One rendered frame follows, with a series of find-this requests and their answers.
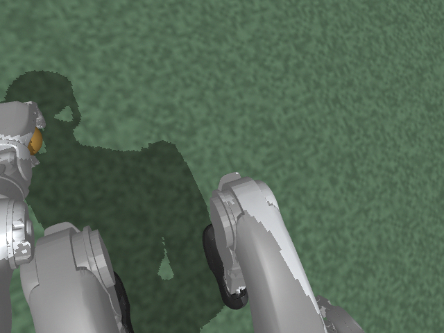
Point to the left robot arm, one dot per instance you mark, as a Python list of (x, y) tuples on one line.
[(17, 240)]

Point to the left robot foot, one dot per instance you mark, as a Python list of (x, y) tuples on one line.
[(124, 304)]

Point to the right robot foot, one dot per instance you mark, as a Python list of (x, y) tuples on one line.
[(234, 301)]

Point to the ball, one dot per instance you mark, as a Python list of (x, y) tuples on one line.
[(36, 142)]

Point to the left robot hand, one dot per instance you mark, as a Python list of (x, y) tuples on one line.
[(18, 121)]

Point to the right robot hand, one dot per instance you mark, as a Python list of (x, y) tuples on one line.
[(338, 320)]

